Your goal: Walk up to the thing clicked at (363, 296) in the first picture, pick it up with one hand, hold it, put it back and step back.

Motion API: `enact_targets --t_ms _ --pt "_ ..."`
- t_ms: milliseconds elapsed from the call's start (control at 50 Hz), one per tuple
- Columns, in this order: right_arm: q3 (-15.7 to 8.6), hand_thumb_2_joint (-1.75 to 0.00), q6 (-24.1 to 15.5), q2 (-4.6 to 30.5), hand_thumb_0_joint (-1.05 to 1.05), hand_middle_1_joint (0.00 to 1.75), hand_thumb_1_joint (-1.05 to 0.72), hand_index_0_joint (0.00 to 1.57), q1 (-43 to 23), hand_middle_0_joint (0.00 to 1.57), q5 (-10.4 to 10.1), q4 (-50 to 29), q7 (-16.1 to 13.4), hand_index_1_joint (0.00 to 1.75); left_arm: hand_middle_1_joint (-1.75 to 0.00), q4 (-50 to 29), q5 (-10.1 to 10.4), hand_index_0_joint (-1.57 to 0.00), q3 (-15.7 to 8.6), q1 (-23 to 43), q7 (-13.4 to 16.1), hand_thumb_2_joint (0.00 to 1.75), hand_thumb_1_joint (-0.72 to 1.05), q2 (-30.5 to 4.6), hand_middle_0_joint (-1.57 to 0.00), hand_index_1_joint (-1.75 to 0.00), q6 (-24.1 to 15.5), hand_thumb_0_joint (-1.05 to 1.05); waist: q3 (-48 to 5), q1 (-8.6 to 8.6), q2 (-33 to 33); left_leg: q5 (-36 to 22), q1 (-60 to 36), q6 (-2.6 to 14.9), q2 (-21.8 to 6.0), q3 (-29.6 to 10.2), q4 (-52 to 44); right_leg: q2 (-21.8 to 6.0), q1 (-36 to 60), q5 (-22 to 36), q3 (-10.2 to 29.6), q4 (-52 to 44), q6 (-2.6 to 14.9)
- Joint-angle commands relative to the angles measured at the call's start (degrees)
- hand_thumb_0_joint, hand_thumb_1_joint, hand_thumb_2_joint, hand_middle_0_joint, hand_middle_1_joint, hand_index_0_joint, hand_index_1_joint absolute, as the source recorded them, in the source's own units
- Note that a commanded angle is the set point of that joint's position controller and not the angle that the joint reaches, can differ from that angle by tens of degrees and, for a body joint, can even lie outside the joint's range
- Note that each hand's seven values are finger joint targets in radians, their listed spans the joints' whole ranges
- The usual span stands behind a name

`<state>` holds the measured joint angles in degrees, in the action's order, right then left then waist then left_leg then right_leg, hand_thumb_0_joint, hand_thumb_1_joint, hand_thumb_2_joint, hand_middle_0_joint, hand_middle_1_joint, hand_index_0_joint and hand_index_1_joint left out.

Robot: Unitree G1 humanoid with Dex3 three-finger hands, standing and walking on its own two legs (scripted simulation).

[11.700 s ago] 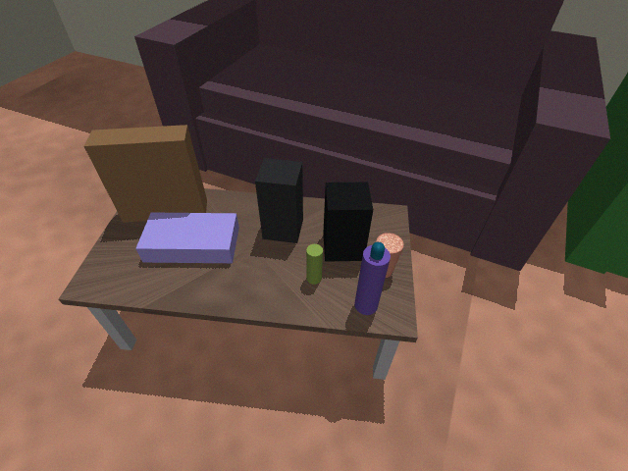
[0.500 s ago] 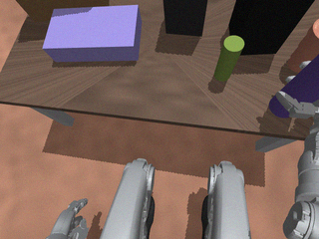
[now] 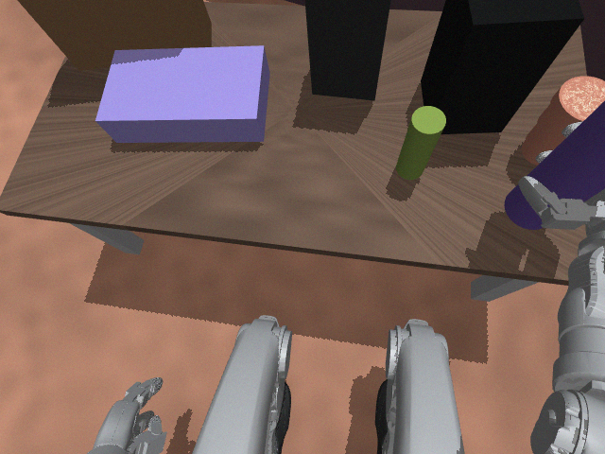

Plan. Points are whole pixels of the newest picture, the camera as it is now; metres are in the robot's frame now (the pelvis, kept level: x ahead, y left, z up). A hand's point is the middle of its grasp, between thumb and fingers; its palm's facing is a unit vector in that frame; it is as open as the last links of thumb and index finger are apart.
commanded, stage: settle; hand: right
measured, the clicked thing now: (590, 159) +0.45 -0.28 +0.06
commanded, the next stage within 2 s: lift in 0.60 s
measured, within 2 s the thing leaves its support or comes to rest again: neither
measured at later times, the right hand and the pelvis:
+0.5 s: hand (603, 161) +0.45 -0.29 +0.05, palm faces +0.33 +0.94 +0.01, open 9.2 cm; pelvis +0.01 -0.01 +0.04, yaw -1 degrees
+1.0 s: hand out of the picture +0.44 -0.29 +0.09, palm faces +0.33 +0.94 +0.00, open 9.2 cm; pelvis +0.02 -0.01 +0.08, yaw -2 degrees
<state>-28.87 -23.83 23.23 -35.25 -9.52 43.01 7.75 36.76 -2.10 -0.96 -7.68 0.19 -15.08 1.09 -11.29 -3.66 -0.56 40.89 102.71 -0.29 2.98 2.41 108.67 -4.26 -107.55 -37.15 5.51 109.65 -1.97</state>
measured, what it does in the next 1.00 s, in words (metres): rises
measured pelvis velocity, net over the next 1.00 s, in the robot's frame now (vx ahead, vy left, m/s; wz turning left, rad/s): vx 0.02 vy -0.01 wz -0.03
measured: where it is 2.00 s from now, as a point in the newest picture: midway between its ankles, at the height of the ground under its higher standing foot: (329, 450)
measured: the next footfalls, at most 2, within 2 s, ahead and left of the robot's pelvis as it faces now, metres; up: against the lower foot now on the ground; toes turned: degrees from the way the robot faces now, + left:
none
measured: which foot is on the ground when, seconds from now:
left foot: down 0.00-1.00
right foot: down 0.00-1.00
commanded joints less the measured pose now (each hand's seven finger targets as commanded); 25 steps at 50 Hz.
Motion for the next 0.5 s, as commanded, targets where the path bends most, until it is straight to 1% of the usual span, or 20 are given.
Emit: enact_targets --t_ms 0,20,40,80,100,120,160,180,200,240,280,300,320,340,380,400,420,440,460,480 --pt "-2.04 -1.21 -3.86 14.60 0.00 1.34 -0.27 1.33 -15.92 1.29 -0.49 -12.82 -0.08 1.34 -0.30 -3.41 -0.01 -0.21 -4.32 -7.45 1.09 0.89 0.90 -10.93 -0.20 -0.30 -1.32 0.00 -32.87 0.00 -5.66 -16.56 -18.54 2.33 0.46 0.19 -16.32 1.32 27.71 12.31 -2.45 -13.22 3.87" --pt "-2.79 -1.20 -4.04 16.63 0.00 1.33 -0.26 1.31 -16.89 1.27 -0.18 -14.13 -0.36 1.33 -0.30 -3.66 -0.01 -0.20 -4.39 -7.20 1.12 0.90 0.90 -11.05 -0.20 -0.30 -1.24 0.00 -33.55 0.50 -6.36 -15.55 -18.59 2.50 0.57 0.02 -16.88 1.30 28.77 11.55 -2.58 -13.89 3.84" --pt "-0.19 -1.20 -3.62 12.79 0.00 1.33 -0.26 1.31 -14.93 1.27 0.16 -9.81 0.23 1.33 -0.30 -3.55 -0.10 -0.20 -4.43 -7.23 1.00 0.89 0.89 -10.95 -0.20 -0.30 -1.41 0.00 -31.91 -0.77 -6.32 -14.89 -17.77 2.53 0.48 0.51 -16.83 1.39 28.93 11.07 -2.21 -14.63 3.64" --pt "-1.38 -1.21 -3.99 12.95 0.00 1.33 -0.28 1.31 -13.75 1.27 -0.56 -9.71 0.37 1.33 -0.30 -3.82 -0.02 -0.21 -4.20 -7.01 0.98 0.89 0.90 -10.63 -0.20 -0.30 -1.68 0.00 -31.71 -0.33 -4.67 -16.03 -19.26 2.35 0.50 0.40 -17.56 1.39 28.56 11.80 -2.09 -14.63 3.92" --pt "-2.42 -1.21 -4.48 15.19 0.00 1.33 -0.26 1.30 -14.72 1.26 -0.53 -12.06 0.25 1.33 -0.30 -4.20 -0.05 -0.21 -4.20 -6.85 0.98 0.89 0.89 -10.83 -0.20 -0.30 -1.74 0.00 -33.08 0.76 -6.15 -15.55 -19.87 2.51 0.43 0.21 -17.71 1.55 29.06 11.66 -2.22 -15.34 3.77" --pt "-2.76 -1.20 -4.64 15.79 0.00 1.32 -0.28 1.29 -15.10 1.25 -0.29 -11.76 0.19 1.32 -0.30 -4.23 -0.02 -0.20 -4.23 -7.16 0.93 0.89 0.90 -11.02 -0.20 -0.30 -1.69 0.00 -33.92 0.84 -6.27 -15.34 -20.09 2.64 0.47 0.41 -17.81 1.54 30.43 11.93 -2.09 -16.29 3.61" --pt "-2.00 -1.22 -5.10 15.33 0.00 1.33 -0.30 1.29 -17.54 1.25 -0.33 -14.28 0.16 1.33 -0.30 -4.49 -0.11 -0.20 -4.76 -7.26 0.95 0.89 0.89 -11.61 -0.20 -0.30 -1.67 0.00 -34.02 0.38 -8.16 -13.94 -19.50 2.80 0.36 0.52 -18.60 1.49 32.96 10.74 -1.87 -17.67 3.36" --pt "-1.06 -1.22 -4.82 12.63 0.00 1.32 -0.28 1.27 -14.79 1.23 -0.53 -10.33 0.40 1.32 -0.30 -4.09 -0.03 -0.21 -4.45 -7.13 0.90 0.89 0.90 -11.19 -0.20 -0.30 -1.86 0.00 -32.77 -0.08 -6.59 -14.27 -18.91 2.70 0.32 0.90 -18.53 1.47 33.24 11.17 -1.42 -17.85 3.34" --pt "-0.55 -1.21 -4.97 12.35 0.00 1.32 -0.30 1.27 -14.64 1.24 -0.70 -10.76 0.61 1.32 -0.30 -4.05 0.04 -0.20 -4.26 -6.60 0.98 0.89 0.90 -11.02 -0.20 -0.30 -2.06 0.00 -31.96 -0.16 -7.43 -14.23 -18.35 2.74 0.29 0.85 -18.61 1.50 33.61 10.96 -1.26 -18.22 3.25" --pt "-3.34 -1.23 -5.62 17.76 0.00 1.33 -0.30 1.27 -17.36 1.23 -0.33 -14.94 0.07 1.33 -0.30 -3.91 -0.08 -0.20 -4.87 -7.70 1.25 0.89 0.90 -11.86 -0.20 -0.30 -1.98 0.00 -35.47 0.75 -7.81 -15.62 -21.03 2.65 0.33 0.41 -19.53 1.58 35.06 12.51 -1.80 -17.99 3.47" --pt "-0.19 -1.25 -5.06 11.87 0.00 1.34 -0.34 1.28 -14.59 1.25 -0.47 -10.64 0.51 1.34 -0.30 -4.44 -0.13 -0.20 -3.76 -6.99 1.04 0.89 0.90 -10.37 -0.20 -0.30 -2.18 0.00 -33.81 -0.63 -6.51 -16.38 -21.29 2.51 0.26 0.72 -19.97 1.67 35.10 13.02 -1.66 -18.56 3.47" --pt "-0.86 -1.28 -5.35 12.66 0.00 1.37 -0.34 1.29 -15.08 1.25 -0.84 -12.19 0.39 1.37 -0.30 -4.11 -0.06 -0.20 -4.25 -6.94 1.04 0.89 0.90 -10.93 -0.20 -0.30 -2.23 0.00 -33.74 0.14 -8.12 -16.46 -20.75 2.68 0.18 0.62 -19.74 1.70 35.73 13.65 -1.44 -19.07 3.26" --pt "-2.02 -1.27 -5.49 14.44 0.00 1.37 -0.32 1.29 -15.82 1.25 -0.60 -12.34 0.09 1.37 -0.30 -3.61 -0.09 -0.20 -4.59 -7.93 1.16 0.89 0.90 -11.74 -0.20 -0.30 -2.19 0.00 -34.07 0.20 -8.46 -16.49 -19.90 2.71 0.16 0.82 -19.71 1.63 37.52 14.62 -1.18 -19.37 3.13" --pt "-1.57 -1.26 -5.46 13.95 0.00 1.36 -0.32 1.29 -15.27 1.25 -0.40 -11.03 0.06 1.36 -0.30 -3.38 -0.17 -0.20 -4.51 -7.84 1.17 0.89 0.90 -11.66 -0.20 -0.30 -2.16 0.00 -33.79 -0.34 -8.27 -17.34 -19.90 2.64 0.17 0.95 -19.78 1.50 38.44 15.90 -0.97 -19.25 3.16" --pt "-1.38 -1.26 -5.64 14.44 0.00 1.35 -0.32 1.28 -16.00 1.24 -0.18 -12.30 -0.04 1.35 -0.30 -3.48 -0.30 -0.20 -4.78 -8.34 1.12 0.89 0.89 -11.63 -0.20 -0.30 -2.08 0.00 -35.03 -0.29 -7.07 -19.15 -22.86 2.42 0.23 0.37 -21.04 1.64 37.98 16.79 -1.63 -18.95 3.61" --pt "-0.73 -1.27 -5.70 13.88 0.00 1.36 -0.33 1.29 -16.09 1.25 -0.16 -12.61 0.18 1.36 -0.30 -3.38 -0.29 -0.20 -4.73 -8.08 1.13 0.89 0.89 -11.50 -0.20 -0.30 -2.07 0.00 -35.07 -0.31 -7.41 -19.61 -22.83 2.46 0.20 0.37 -21.08 1.65 38.50 17.58 -1.66 -19.18 3.55" --pt "0.34 -1.27 -5.54 11.55 0.00 1.36 -0.32 1.29 -14.55 1.25 -0.16 -9.62 0.56 1.37 -0.30 -3.24 -0.40 -0.20 -4.10 -7.81 0.96 0.89 0.90 -10.66 -0.20 -0.30 -2.21 0.00 -33.30 -0.85 -7.27 -19.95 -22.33 2.41 0.09 0.61 -20.88 1.67 38.17 18.16 -1.52 -19.24 3.40" --pt "0.07 -1.26 -5.39 10.75 0.00 1.36 -0.32 1.29 -13.08 1.25 -0.28 -7.79 0.67 1.36 -0.30 -3.38 -0.26 -0.21 -3.77 -7.59 0.84 0.89 0.90 -10.41 -0.20 -0.30 -2.31 0.00 -32.04 -0.75 -6.79 -19.54 -21.32 2.49 0.23 0.93 -20.74 1.61 38.45 18.50 -1.13 -19.77 3.27" --pt "-1.26 -1.26 -5.79 13.01 0.00 1.35 -0.31 1.27 -13.85 1.24 -0.35 -9.98 0.60 1.35 -0.30 -3.70 -0.21 -0.21 -3.59 -6.93 0.81 0.89 0.90 -10.25 -0.20 -0.30 -2.34 0.00 -33.27 0.15 -8.22 -19.49 -21.81 2.60 0.10 0.67 -20.86 1.66 38.84 18.50 -1.19 -19.89 3.27" --pt "-2.19 -1.26 -6.08 15.24 0.00 1.35 -0.31 1.27 -15.39 1.23 0.15 -11.29 0.23 1.35 -0.30 -3.58 -0.26 -0.20 -4.30 -7.77 0.89 0.89 0.90 -11.20 -0.20 -0.30 -2.14 0.00 -34.41 0.00 -8.04 -18.98 -22.72 2.64 0.22 0.70 -21.41 1.72 39.44 17.77 -1.13 -20.52 3.31"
